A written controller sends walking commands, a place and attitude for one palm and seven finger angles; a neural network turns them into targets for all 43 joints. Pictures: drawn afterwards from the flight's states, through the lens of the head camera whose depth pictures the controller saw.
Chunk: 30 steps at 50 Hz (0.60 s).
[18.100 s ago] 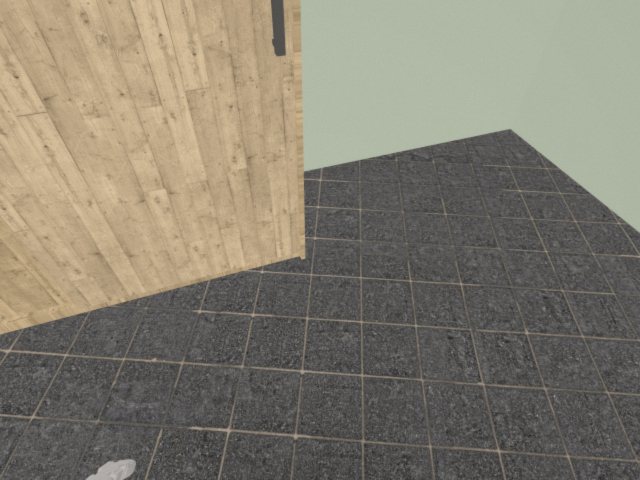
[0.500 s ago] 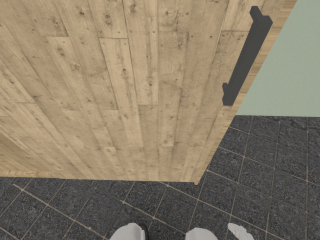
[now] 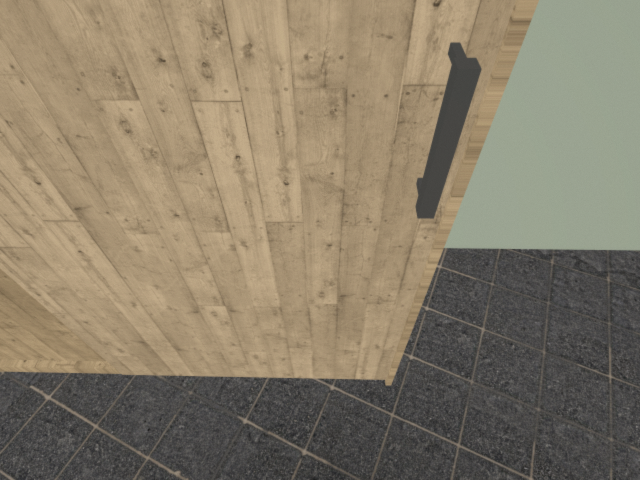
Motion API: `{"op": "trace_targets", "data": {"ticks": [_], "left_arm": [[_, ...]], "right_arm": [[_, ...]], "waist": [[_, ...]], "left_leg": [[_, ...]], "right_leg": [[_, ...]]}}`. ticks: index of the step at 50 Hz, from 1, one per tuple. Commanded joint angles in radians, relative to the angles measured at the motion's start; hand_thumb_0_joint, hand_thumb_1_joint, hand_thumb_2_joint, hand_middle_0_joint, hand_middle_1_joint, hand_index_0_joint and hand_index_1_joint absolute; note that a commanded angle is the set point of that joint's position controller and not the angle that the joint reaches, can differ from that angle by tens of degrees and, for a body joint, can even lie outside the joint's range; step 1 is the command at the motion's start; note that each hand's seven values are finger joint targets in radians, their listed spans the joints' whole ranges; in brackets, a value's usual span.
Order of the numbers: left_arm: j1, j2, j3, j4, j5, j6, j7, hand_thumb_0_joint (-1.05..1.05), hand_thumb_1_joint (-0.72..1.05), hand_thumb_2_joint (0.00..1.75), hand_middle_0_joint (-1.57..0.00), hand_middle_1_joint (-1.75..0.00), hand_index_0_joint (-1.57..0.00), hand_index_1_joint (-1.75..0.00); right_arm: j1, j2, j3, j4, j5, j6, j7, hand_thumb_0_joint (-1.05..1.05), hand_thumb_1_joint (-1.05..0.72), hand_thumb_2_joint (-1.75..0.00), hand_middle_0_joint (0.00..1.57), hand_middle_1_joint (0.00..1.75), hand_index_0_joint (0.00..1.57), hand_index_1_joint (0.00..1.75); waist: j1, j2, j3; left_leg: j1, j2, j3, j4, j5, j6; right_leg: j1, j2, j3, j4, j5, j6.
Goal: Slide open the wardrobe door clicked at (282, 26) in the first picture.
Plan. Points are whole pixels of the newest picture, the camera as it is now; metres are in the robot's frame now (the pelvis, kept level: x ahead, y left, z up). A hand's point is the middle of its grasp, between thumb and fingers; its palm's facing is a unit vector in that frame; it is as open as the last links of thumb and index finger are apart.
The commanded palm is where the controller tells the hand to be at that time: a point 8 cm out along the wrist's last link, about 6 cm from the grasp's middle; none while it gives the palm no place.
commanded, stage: come to a stop and stand still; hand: right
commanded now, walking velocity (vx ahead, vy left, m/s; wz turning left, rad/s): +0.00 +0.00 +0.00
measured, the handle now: (438, 140) +0.47 -0.11 +0.19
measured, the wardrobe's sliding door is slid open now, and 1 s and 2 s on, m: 0.00 0.00 0.00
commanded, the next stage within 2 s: look again from close up in 0.66 s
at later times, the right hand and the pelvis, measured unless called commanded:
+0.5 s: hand out of the picture -0.03 -0.11 -0.18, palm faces +0.06 +0.98 -0.16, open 7.3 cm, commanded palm none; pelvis -0.01 +0.04 +0.00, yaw -1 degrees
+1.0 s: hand out of the picture +0.01 -0.19 -0.18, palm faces +0.03 +0.98 -0.22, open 7.4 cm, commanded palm none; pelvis -0.01 -0.01 -0.01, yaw +0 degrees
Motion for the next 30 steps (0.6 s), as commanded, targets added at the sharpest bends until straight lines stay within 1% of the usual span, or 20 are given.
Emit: {"op": "trace_targets", "data": {"ticks": [1,2,3,4,5,6,7,9,11,12,14,15,17,19,20,22,25,26,29,30], "left_arm": [[0.065,0.106,0.021,-0.001,-0.017,-0.008,-0.004,0.00,0.90,0.90,-0.20,-0.30,-0.20,-0.30],[0.057,0.076,0.011,0.000,-0.018,-0.007,-0.008,0.00,0.90,0.90,-0.20,-0.30,-0.20,-0.30],[0.059,0.063,0.006,0.009,-0.015,-0.006,-0.011,0.00,0.90,0.90,-0.20,-0.30,-0.20,-0.30],[0.056,0.063,0.006,0.023,-0.010,-0.001,-0.009,0.00,0.90,0.90,-0.20,-0.30,-0.20,-0.30],[0.066,0.063,0.006,0.031,-0.010,0.001,-0.009,0.00,0.90,0.90,-0.20,-0.30,-0.20,-0.30],[0.070,0.061,0.004,0.041,-0.009,0.003,-0.010,0.00,0.90,0.90,-0.20,-0.30,-0.20,-0.30],[0.075,0.055,0.002,0.054,-0.008,0.005,-0.010,0.00,0.90,0.90,-0.20,-0.30,-0.20,-0.30],[0.083,0.049,-0.001,0.069,-0.006,0.007,-0.011,0.00,0.90,0.90,-0.20,-0.30,-0.20,-0.30],[0.092,0.042,-0.004,0.079,-0.006,0.007,-0.011,0.00,0.90,0.90,-0.20,-0.30,-0.20,-0.30],[0.091,0.039,-0.005,0.082,-0.005,0.010,-0.011,0.00,0.90,0.90,-0.20,-0.30,-0.20,-0.30],[0.101,0.035,-0.005,0.083,-0.003,0.012,-0.011,0.00,0.90,0.90,-0.20,-0.30,-0.20,-0.30],[0.108,0.033,-0.004,0.084,-0.004,0.013,-0.011,0.00,0.90,0.90,-0.20,-0.30,-0.20,-0.30],[0.113,0.032,-0.004,0.083,-0.003,0.013,-0.011,0.00,0.90,0.90,-0.20,-0.30,-0.20,-0.30],[0.121,0.032,-0.003,0.082,-0.003,0.014,-0.011,0.00,0.90,0.90,-0.20,-0.30,-0.20,-0.30],[0.121,0.031,-0.002,0.082,-0.003,0.014,-0.011,0.00,0.90,0.90,-0.20,-0.30,-0.20,-0.30],[0.126,0.031,-0.003,0.080,-0.003,0.009,-0.009,0.00,0.90,0.90,-0.20,-0.30,-0.20,-0.30],[0.126,0.029,-0.002,0.080,-0.004,0.007,-0.007,0.00,0.90,0.90,-0.20,-0.30,-0.20,-0.30],[0.127,0.031,-0.003,0.079,-0.004,0.005,-0.007,0.00,0.90,0.90,-0.20,-0.30,-0.20,-0.30],[0.123,0.032,-0.003,0.077,-0.005,0.002,-0.005,0.00,0.90,0.90,-0.20,-0.30,-0.20,-0.30],[0.032,0.129,0.012,-0.039,0.005,0.008,-0.018,0.00,0.90,0.90,-0.20,-0.30,-0.20,-0.30]], "right_arm": [[0.082,-0.075,-0.001,-0.016,0.004,-0.054,-0.012,0.00,-0.90,-0.90,0.20,0.30,0.20,0.30],[0.071,-0.083,0.005,-0.010,0.006,-0.058,-0.014,0.00,-0.90,-0.90,0.20,0.30,0.20,0.30],[0.063,-0.075,0.011,-0.009,0.007,-0.059,-0.015,0.00,-0.90,-0.90,0.20,0.30,0.20,0.30],[0.058,-0.063,0.011,-0.001,0.009,-0.066,-0.018,0.00,-0.90,-0.90,0.20,0.30,0.20,0.30],[0.050,-0.055,0.016,0.000,0.010,-0.067,-0.020,0.00,-0.90,-0.90,0.20,0.30,0.20,0.30],[0.037,-0.047,0.019,-0.003,0.012,-0.066,-0.021,0.00,-0.90,-0.90,0.20,0.30,0.20,0.30],[0.019,-0.044,0.020,-0.005,0.012,-0.063,-0.021,0.00,-0.90,-0.90,0.20,0.30,0.20,0.30],[0.008,-0.033,0.023,-0.006,0.013,-0.060,-0.021,0.00,-0.90,-0.90,0.20,0.30,0.20,0.30],[0.015,-0.035,0.023,0.003,0.014,-0.058,-0.022,0.00,-0.90,-0.90,0.20,0.30,0.20,0.30],[0.019,-0.034,0.023,0.004,0.015,-0.057,-0.022,0.00,-0.90,-0.90,0.20,0.30,0.20,0.30],[0.023,-0.034,0.021,0.005,0.016,-0.057,-0.021,0.00,-0.90,-0.90,0.20,0.30,0.20,0.30],[0.027,-0.036,0.021,0.004,0.014,-0.058,-0.022,0.00,-0.90,-0.90,0.20,0.30,0.20,0.30],[0.031,-0.031,0.020,0.000,0.015,-0.060,-0.021,0.00,-0.90,-0.90,0.20,0.30,0.20,0.30],[0.027,-0.030,0.019,-0.002,0.015,-0.060,-0.021,0.00,-0.90,-0.90,0.20,0.30,0.20,0.30],[0.028,-0.027,0.019,-0.003,0.013,-0.061,-0.021,0.00,-0.90,-0.90,0.20,0.30,0.20,0.30],[0.036,-0.023,0.017,-0.005,0.014,-0.064,-0.021,0.00,-0.90,-0.90,0.20,0.30,0.20,0.30],[0.039,-0.020,0.017,-0.002,0.013,-0.065,-0.021,0.00,-0.90,-0.90,0.20,0.30,0.20,0.30],[0.045,-0.015,0.017,-0.003,0.013,-0.066,-0.022,0.00,-0.90,-0.90,0.20,0.30,0.20,0.30],[0.053,-0.009,0.018,0.002,0.013,-0.067,-0.022,0.00,-0.90,-0.90,0.20,0.30,0.20,0.30],[0.082,-0.179,0.027,-0.061,-0.006,-0.090,-0.032,0.00,-0.90,-0.90,0.20,0.30,0.20,0.30]], "waist": [[-0.004,0.005,-0.083],[0.003,0.047,-0.069],[0.006,0.037,-0.072],[0.007,0.100,-0.084],[0.006,0.117,-0.068],[0.010,0.088,-0.045],[0.013,0.058,-0.004],[0.009,0.000,0.056],[0.002,-0.033,0.084],[0.000,-0.039,0.100],[0.000,-0.035,0.106],[0.000,-0.019,0.106],[0.002,-0.031,0.092],[0.006,-0.018,0.091],[0.004,-0.024,0.093],[0.004,-0.028,0.061],[0.003,-0.019,0.065],[0.004,-0.027,0.057],[0.001,-0.044,0.051],[0.015,-0.035,0.177]], "left_leg": [[0.162,0.117,-0.092,-0.187,0.418,0.047],[0.135,0.161,-0.095,-0.179,0.479,0.067],[0.123,0.157,-0.088,-0.162,0.523,0.079],[0.109,0.132,-0.086,-0.165,0.513,0.083],[0.098,0.126,-0.072,-0.180,0.481,0.080],[0.068,0.123,-0.076,-0.191,0.423,0.079],[0.031,0.111,-0.071,-0.205,0.336,0.075],[-0.011,0.090,-0.070,-0.233,0.206,0.066],[-0.006,0.083,-0.068,-0.251,0.163,0.065],[-0.016,0.082,-0.074,-0.265,0.130,0.066],[-0.023,0.081,-0.083,-0.283,0.088,0.071],[-0.021,0.082,-0.080,-0.292,0.088,0.070],[-0.026,0.083,-0.088,-0.297,0.078,0.074],[-0.032,0.080,-0.089,-0.301,0.061,0.075],[-0.032,0.078,-0.086,-0.304,0.067,0.076],[-0.012,0.078,-0.084,-0.290,0.116,0.077],[-0.005,0.075,-0.074,-0.284,0.145,0.077],[0.001,0.075,-0.074,-0.275,0.173,0.076],[0.008,0.073,-0.068,-0.264,0.199,0.076],[-0.061,0.063,-0.143,-0.259,0.374,0.054]], "right_leg": [[-0.029,-0.129,0.076,0.037,0.241,0.008],[-0.038,-0.097,0.050,0.018,0.121,0.023],[-0.011,-0.088,0.045,0.010,0.136,0.026],[0.019,-0.093,0.041,0.014,0.137,0.033],[0.021,-0.094,0.038,0.012,0.123,0.036],[0.029,-0.095,0.044,-0.003,0.117,0.037],[0.030,-0.102,0.049,-0.020,0.113,0.038],[0.020,-0.109,0.062,-0.041,0.108,0.036],[0.002,-0.113,0.062,-0.049,0.103,0.038],[-0.004,-0.110,0.059,-0.048,0.084,0.040],[-0.007,-0.104,0.054,-0.042,0.065,0.042],[-0.003,-0.107,0.053,-0.040,0.065,0.043],[0.008,-0.103,0.050,-0.033,0.063,0.043],[0.009,-0.104,0.049,-0.031,0.060,0.044],[0.016,-0.107,0.049,-0.032,0.062,0.044],[0.020,-0.108,0.053,-0.030,0.087,0.042],[0.021,-0.114,0.052,-0.035,0.097,0.044],[0.022,-0.115,0.054,-0.036,0.113,0.044],[0.025,-0.117,0.058,-0.039,0.127,0.043],[-0.017,-0.052,0.128,0.052,0.094,0.020]]}}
